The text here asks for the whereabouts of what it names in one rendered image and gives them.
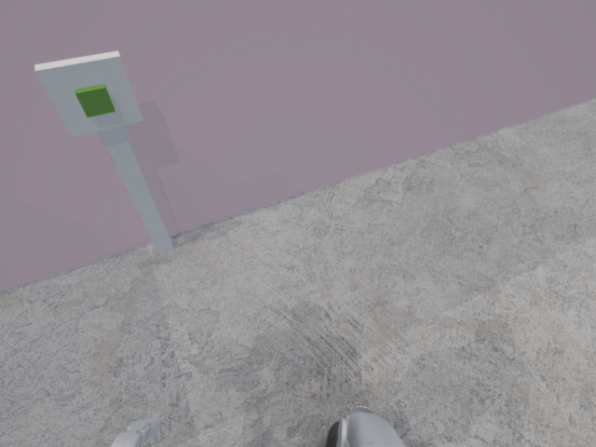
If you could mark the button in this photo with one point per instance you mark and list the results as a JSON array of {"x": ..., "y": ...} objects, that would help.
[{"x": 95, "y": 100}]

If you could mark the right robot thigh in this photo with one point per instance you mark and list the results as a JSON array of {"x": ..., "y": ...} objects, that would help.
[{"x": 366, "y": 430}]

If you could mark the left robot hand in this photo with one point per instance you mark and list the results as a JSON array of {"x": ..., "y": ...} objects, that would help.
[{"x": 138, "y": 433}]

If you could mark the panel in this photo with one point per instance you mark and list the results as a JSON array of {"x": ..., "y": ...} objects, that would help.
[{"x": 61, "y": 78}]

